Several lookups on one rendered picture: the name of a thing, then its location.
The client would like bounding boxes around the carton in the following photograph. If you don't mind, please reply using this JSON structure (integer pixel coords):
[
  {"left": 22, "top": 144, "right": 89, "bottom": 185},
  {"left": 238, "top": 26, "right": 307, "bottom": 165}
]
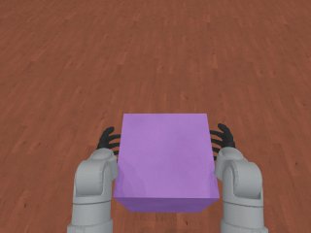
[{"left": 113, "top": 114, "right": 220, "bottom": 213}]

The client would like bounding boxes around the robot left forearm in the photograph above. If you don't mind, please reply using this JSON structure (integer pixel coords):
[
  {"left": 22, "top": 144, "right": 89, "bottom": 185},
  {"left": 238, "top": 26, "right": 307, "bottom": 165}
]
[{"left": 66, "top": 148, "right": 119, "bottom": 233}]

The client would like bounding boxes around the robot right forearm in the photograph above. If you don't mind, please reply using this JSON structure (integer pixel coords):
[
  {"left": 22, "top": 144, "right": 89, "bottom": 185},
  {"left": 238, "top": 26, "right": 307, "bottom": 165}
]
[{"left": 214, "top": 147, "right": 269, "bottom": 233}]

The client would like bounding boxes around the robot left hand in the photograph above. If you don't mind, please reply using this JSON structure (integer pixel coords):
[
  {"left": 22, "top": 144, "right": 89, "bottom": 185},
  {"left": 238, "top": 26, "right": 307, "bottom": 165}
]
[{"left": 96, "top": 126, "right": 121, "bottom": 163}]

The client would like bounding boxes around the robot right hand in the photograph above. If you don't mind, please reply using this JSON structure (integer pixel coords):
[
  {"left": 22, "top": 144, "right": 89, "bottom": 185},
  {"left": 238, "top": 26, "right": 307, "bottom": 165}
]
[{"left": 209, "top": 123, "right": 236, "bottom": 161}]

